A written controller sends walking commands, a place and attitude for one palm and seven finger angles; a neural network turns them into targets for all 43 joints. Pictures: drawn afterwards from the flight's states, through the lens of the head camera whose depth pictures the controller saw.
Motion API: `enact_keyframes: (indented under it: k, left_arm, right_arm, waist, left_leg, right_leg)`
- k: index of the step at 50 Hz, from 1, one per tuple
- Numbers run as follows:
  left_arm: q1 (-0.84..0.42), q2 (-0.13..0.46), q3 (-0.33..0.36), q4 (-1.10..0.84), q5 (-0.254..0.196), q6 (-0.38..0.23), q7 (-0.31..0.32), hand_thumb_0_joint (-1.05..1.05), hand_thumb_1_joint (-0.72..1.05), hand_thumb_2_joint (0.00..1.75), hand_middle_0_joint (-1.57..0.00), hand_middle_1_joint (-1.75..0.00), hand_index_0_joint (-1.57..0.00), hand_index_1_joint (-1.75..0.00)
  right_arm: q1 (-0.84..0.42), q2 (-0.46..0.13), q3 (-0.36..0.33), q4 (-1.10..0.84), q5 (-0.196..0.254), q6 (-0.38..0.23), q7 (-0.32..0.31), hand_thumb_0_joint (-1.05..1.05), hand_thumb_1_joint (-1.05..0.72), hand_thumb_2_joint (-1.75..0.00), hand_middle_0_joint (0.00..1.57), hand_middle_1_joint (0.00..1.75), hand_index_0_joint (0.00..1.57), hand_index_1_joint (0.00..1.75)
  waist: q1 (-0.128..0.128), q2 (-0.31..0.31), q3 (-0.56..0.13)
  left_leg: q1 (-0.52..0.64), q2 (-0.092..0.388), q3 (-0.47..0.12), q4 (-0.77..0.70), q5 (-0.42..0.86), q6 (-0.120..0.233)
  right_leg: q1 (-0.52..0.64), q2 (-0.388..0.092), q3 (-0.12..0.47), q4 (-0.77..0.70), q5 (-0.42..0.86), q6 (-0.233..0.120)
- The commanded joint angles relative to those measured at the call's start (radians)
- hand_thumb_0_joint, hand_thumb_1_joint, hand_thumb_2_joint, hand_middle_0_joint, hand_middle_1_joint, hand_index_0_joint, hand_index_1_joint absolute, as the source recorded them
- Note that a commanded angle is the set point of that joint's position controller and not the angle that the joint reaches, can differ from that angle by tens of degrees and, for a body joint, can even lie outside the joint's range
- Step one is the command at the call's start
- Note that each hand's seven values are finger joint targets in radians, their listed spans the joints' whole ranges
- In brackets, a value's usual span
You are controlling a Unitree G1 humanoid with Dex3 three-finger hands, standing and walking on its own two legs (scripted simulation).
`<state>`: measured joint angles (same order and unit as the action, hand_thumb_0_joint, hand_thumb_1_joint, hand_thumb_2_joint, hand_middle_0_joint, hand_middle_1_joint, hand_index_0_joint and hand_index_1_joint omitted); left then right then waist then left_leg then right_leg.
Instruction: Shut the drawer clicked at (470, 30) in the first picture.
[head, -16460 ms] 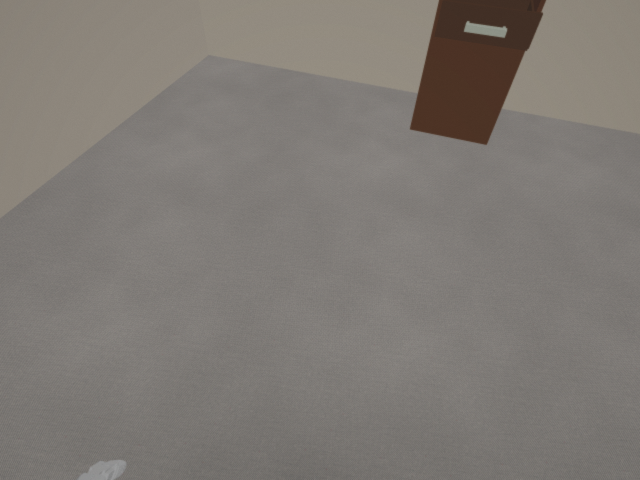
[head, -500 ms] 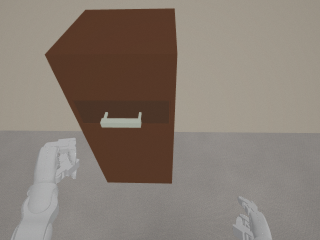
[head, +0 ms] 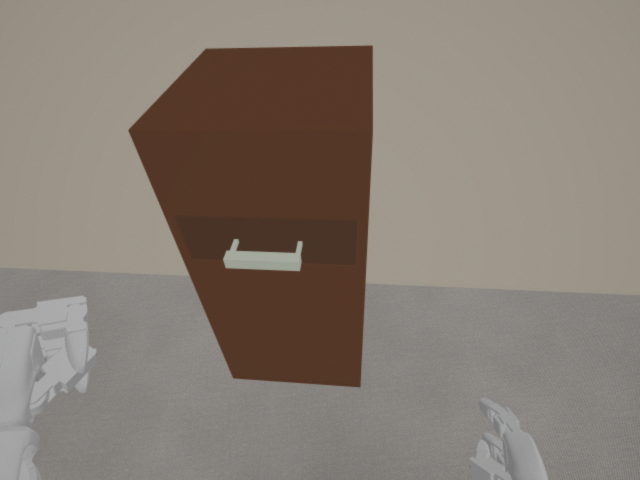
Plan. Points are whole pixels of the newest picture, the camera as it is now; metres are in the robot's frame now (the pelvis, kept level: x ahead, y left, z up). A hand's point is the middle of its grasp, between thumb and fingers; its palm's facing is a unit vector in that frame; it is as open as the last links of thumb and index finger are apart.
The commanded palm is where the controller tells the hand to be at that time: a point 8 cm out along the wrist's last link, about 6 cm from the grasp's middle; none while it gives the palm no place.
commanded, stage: draw the hand back to the body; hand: left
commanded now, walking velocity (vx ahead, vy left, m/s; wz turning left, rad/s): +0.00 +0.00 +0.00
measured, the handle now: (265, 252) +0.58 +0.21 -0.11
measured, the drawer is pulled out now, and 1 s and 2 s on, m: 0.00 0.00 0.00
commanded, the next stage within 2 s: step back with the hand held close in 0.04 s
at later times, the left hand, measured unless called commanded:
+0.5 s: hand (84, 366) +0.17 +0.25 +0.15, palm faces +0.29 -0.82 -0.50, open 3.3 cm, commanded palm +0.11 +0.29 +0.17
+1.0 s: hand (21, 442) +0.10 +0.26 +0.16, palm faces +0.35 -0.80 -0.48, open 3.3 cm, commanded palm +0.04 +0.30 +0.17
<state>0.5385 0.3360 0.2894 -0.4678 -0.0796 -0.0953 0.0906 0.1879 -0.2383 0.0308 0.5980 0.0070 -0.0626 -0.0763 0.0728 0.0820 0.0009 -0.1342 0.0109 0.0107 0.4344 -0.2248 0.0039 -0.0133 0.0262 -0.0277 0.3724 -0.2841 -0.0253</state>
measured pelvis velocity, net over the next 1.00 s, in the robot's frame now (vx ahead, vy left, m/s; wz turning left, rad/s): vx -0.09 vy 0.02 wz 0.00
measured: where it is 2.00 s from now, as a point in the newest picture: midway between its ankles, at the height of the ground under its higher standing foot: outside the picture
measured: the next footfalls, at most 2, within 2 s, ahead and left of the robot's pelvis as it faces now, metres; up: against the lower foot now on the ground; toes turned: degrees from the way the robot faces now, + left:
right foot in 1.40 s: -0.19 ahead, -0.05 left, +0.00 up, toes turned -3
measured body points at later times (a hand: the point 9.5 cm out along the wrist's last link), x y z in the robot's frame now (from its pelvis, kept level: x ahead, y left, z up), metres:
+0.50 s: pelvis -0.02 +0.02 +0.00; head -0.01 +0.00 +0.45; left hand +0.15 +0.29 +0.18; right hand +0.15 -0.23 -0.09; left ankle +0.01 +0.12 -0.74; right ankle -0.05 -0.10 -0.74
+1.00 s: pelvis -0.09 +0.02 -0.01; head -0.07 +0.03 +0.43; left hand +0.07 +0.30 +0.18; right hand +0.09 -0.22 -0.09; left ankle +0.01 +0.12 -0.74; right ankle -0.05 -0.10 -0.74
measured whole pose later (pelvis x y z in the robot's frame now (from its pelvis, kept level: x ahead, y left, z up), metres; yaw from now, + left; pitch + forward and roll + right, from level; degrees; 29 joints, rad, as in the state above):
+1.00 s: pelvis -0.09 +0.02 -0.01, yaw +0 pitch +0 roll -2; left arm 0.63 0.39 0.37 -0.60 -0.03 -0.24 0.14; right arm 0.19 -0.22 0.00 0.54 0.00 -0.05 -0.08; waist 0.01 0.04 0.04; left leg -0.45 0.01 0.00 0.59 -0.18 0.03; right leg -0.33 0.03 -0.04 0.53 -0.21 0.00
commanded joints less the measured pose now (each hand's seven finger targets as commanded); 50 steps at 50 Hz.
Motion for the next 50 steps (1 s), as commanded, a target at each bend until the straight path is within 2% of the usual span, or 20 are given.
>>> enact_keyframes:
  k: [1,3,6,8,9,10,11,14,17,19,21,23,26,27,28,32,42,44,47,50]
  left_arm:
    - [-0.108,0.159,0.093,-0.178,0.0,-0.058,0.017,0.0,0.9,0.9,-1.4,-1.6,-1.4,-1.6]
    - [-0.113,0.173,0.1,-0.198,0.0,-0.061,0.022,0.0,0.9,0.9,-1.4,-1.6,-1.4,-1.6]
    - [-0.111,0.171,0.1,-0.224,0.001,-0.066,0.023,0.0,0.9,0.9,-1.4,-1.6,-1.4,-1.6]
    - [-0.099,0.17,0.102,-0.198,-0.001,-0.06,0.023,0.0,0.9,0.9,-1.4,-1.6,-1.4,-1.6]
    - [-0.184,0.289,0.231,-0.281,0.011,-0.105,0.027,0.0,0.9,0.9,-1.4,-1.6,-1.4,-1.6]
    - [-0.087,0.216,0.181,-0.184,0.014,-0.109,0.021,0.0,0.9,0.9,-1.4,-1.6,-1.4,-1.6]
    - [-0.039,0.183,0.153,-0.164,0.016,-0.112,0.017,0.0,0.9,0.9,-1.4,-1.6,-1.4,-1.6]
    - [0.027,0.171,0.149,-0.183,0.017,-0.135,0.016,0.0,0.9,0.9,-1.4,-1.6,-1.4,-1.6]
    - [0.073,0.196,0.176,-0.207,0.01,-0.141,0.022,0.0,0.9,0.9,-1.4,-1.6,-1.4,-1.6]
    - [0.086,0.198,0.175,-0.228,0.007,-0.141,0.025,0.0,0.9,0.9,-1.4,-1.6,-1.4,-1.6]
    - [0.093,0.211,0.187,-0.242,0.005,-0.142,0.031,0.0,0.9,0.9,-1.4,-1.6,-1.4,-1.6]
    - [0.104,0.219,0.193,-0.25,0.004,-0.145,0.038,0.0,0.9,0.9,-1.4,-1.6,-1.4,-1.6]
    - [0.104,0.216,0.187,-0.261,0.005,-0.148,0.045,0.0,0.9,0.9,-1.4,-1.6,-1.4,-1.6]
    - [0.104,0.23,0.201,-0.262,0.005,-0.15,0.047,0.0,0.9,0.9,-1.4,-1.6,-1.4,-1.6]
    - [0.105,0.212,0.183,-0.262,0.007,-0.153,0.048,0.0,0.9,0.9,-1.4,-1.6,-1.4,-1.6]
    - [0.09,0.225,0.192,-0.28,0.014,-0.171,0.059,0.0,0.9,0.9,-1.4,-1.6,-1.4,-1.6]
    - [0.097,0.223,0.222,-0.318,0.044,-0.195,0.065,0.0,0.9,0.9,-1.4,-1.6,-1.4,-1.6]
    - [0.094,0.204,0.208,-0.324,0.046,-0.196,0.062,0.0,0.9,0.9,-1.4,-1.6,-1.4,-1.6]
    - [0.067,0.227,0.216,-0.356,0.045,-0.202,0.065,0.0,0.9,0.9,-1.4,-1.6,-1.4,-1.6]
    - [0.045,0.227,0.196,-0.345,0.033,-0.207,0.082,0.0,0.9,0.9,-1.4,-1.6,-1.4,-1.6]
  right_arm:
    - [-0.138,-0.092,-0.039,-0.164,-0.006,-0.06,-0.017,0.0,-0.9,-0.9,0.2,0.3,0.2,0.3]
    - [-0.144,-0.089,-0.034,-0.161,-0.006,-0.07,-0.021,0.0,-0.9,-0.9,0.2,0.3,0.2,0.3]
    - [-0.145,-0.087,-0.035,-0.161,-0.007,-0.081,-0.021,0.0,-0.9,-0.9,0.2,0.3,0.2,0.3]
    - [-0.146,-0.084,-0.033,-0.157,-0.007,-0.085,-0.022,0.0,-0.9,-0.9,0.2,0.3,0.2,0.3]
    - [-0.123,-0.114,-0.044,-0.186,-0.009,-0.051,-0.009,0.0,-0.9,-0.9,0.2,0.3,0.2,0.3]
    - [-0.128,-0.098,-0.048,-0.163,-0.012,-0.032,-0.006,0.0,-0.9,-0.9,0.2,0.3,0.2,0.3]
    - [-0.126,-0.1,-0.051,-0.171,-0.013,-0.016,0.0,0.0,-0.9,-0.9,0.2,0.3,0.2,0.3]
    - [-0.116,-0.102,-0.065,-0.184,-0.014,0.011,0.003,0.0,-0.9,-0.9,0.2,0.3,0.2,0.3]
    - [-0.122,-0.101,-0.074,-0.195,-0.01,0.027,-0.001,0.0,-0.9,-0.9,0.2,0.3,0.2,0.3]
    - [-0.116,-0.102,-0.078,-0.207,-0.005,0.038,-0.003,0.0,-0.9,-0.9,0.2,0.3,0.2,0.3]
    - [-0.114,-0.101,-0.081,-0.212,-0.005,0.043,-0.006,0.0,-0.9,-0.9,0.2,0.3,0.2,0.3]
    - [-0.111,-0.101,-0.082,-0.214,-0.004,0.044,-0.01,0.0,-0.9,-0.9,0.2,0.3,0.2,0.3]
    - [-0.103,-0.106,-0.087,-0.216,-0.003,0.044,-0.011,0.0,-0.9,-0.9,0.2,0.3,0.2,0.3]
    - [-0.112,-0.106,-0.088,-0.214,-0.004,0.04,-0.015,0.0,-0.9,-0.9,0.2,0.3,0.2,0.3]
    - [-0.102,-0.105,-0.086,-0.214,-0.002,0.038,-0.015,0.0,-0.9,-0.9,0.2,0.3,0.2,0.3]
    - [-0.1,-0.115,-0.09,-0.215,-0.005,0.024,-0.018,0.0,-0.9,-0.9,0.2,0.3,0.2,0.3]
    - [-0.094,-0.128,-0.091,-0.228,-0.01,-0.024,-0.022,0.0,-0.9,-0.9,0.2,0.3,0.2,0.3]
    - [-0.084,-0.125,-0.09,-0.223,-0.011,-0.032,-0.02,0.0,-0.9,-0.9,0.2,0.3,0.2,0.3]
    - [-0.074,-0.125,-0.097,-0.213,-0.016,-0.043,-0.018,0.0,-0.9,-0.9,0.2,0.3,0.2,0.3]
    - [-0.055,-0.105,-0.095,-0.173,-0.02,-0.031,-0.013,0.0,-0.9,-0.9,0.2,0.3,0.2,0.3]
  waist:
    - [-0.013,-0.075,-0.03]
    - [-0.01,-0.03,-0.035]
    - [-0.007,-0.022,-0.045]
    - [-0.006,-0.028,-0.016]
    - [-0.054,-0.042,0.055]
    - [-0.057,-0.066,0.052]
    - [-0.059,-0.064,0.044]
    - [-0.062,-0.027,-0.034]
    - [-0.057,-0.038,-0.109]
    - [-0.059,-0.049,-0.137]
    - [-0.06,-0.053,-0.143]
    - [-0.058,-0.026,-0.154]
    - [-0.065,-0.035,-0.136]
    - [-0.061,-0.035,-0.138]
    - [-0.069,-0.032,-0.123]
    - [-0.077,-0.022,-0.096]
    - [-0.072,0.044,-0.095]
    - [-0.074,0.029,-0.083]
    - [-0.082,-0.023,-0.073]
    - [-0.094,-0.147,-0.071]
  left_leg:
    - [0.117,-0.002,0.001,-0.037,0.162,0.039]
    - [0.118,-0.003,0.001,-0.034,0.171,0.038]
    - [0.125,-0.004,0.004,-0.027,0.205,0.036]
    - [0.114,-0.002,0.002,-0.035,0.185,0.033]
    - [0.031,0.009,-0.023,0.001,0.129,0.05]
    - [0.026,0.007,-0.028,0.018,0.128,0.047]
    - [0.022,0.012,-0.03,0.017,0.134,0.046]
    - [0.026,0.023,-0.026,-0.01,0.211,0.044]
    - [0.047,0.032,-0.025,-0.012,0.346,0.046]
    - [0.043,0.042,-0.031,-0.013,0.388,0.045]
    - [0.024,0.044,-0.036,-0.016,0.394,0.044]
    - [0.011,0.045,-0.039,-0.022,0.391,0.044]
    - [-0.034,0.05,-0.048,-0.032,0.324,0.042]
    - [-0.045,0.047,-0.047,-0.038,0.28,0.043]
    - [-0.067,0.048,-0.054,-0.048,0.237,0.041]
    - [-0.154,0.051,-0.077,-0.084,0.037,0.045]
    - [-0.488,0.123,-0.171,-0.188,-0.322,0.094]
    - [-0.5,0.119,-0.157,-0.155,-0.334,0.089]
    - [-0.411,0.071,-0.116,-0.041,-0.304,0.063]
    - [-0.161,-0.015,-0.041,0.215,-0.123,0.008]
  right_leg:
    - [-0.154,-0.02,0.016,-0.09,0.197,0.015]
    - [-0.146,-0.025,0.022,-0.091,0.211,0.012]
    - [-0.136,-0.023,0.023,-0.085,0.253,0.011]
    - [-0.144,-0.022,0.024,-0.096,0.228,0.012]
    - [-0.239,-0.072,0.107,-0.146,0.239,0.02]
    - [-0.25,-0.088,0.101,-0.146,0.23,0.016]
    - [-0.259,-0.092,0.101,-0.141,0.222,0.017]
    - [-0.217,-0.082,0.059,-0.091,0.269,0.025]
    - [-0.186,-0.07,0.035,-0.048,0.361,0.037]
    - [-0.174,-0.063,0.027,-0.024,0.367,0.042]
    - [-0.175,-0.056,0.023,-0.012,0.356,0.044]
    - [-0.172,-0.052,0.02,0.001,0.341,0.044]
    - [-0.183,-0.044,0.024,0.005,0.292,0.045]
    - [-0.185,-0.044,0.028,-0.001,0.276,0.046]
    - [-0.187,-0.043,0.026,0.002,0.249,0.045]
    - [-0.186,-0.034,0.037,-0.003,0.15,0.042]
    - [0.005,0.016,0.049,0.187,0.105,0.048]
    - [-0.024,0.006,0.064,0.184,0.075,0.041]
    - [-0.171,-0.036,0.125,0.056,-0.08,0.02]
    - [-0.466,-0.162,0.203,-0.114,-0.163,-0.036]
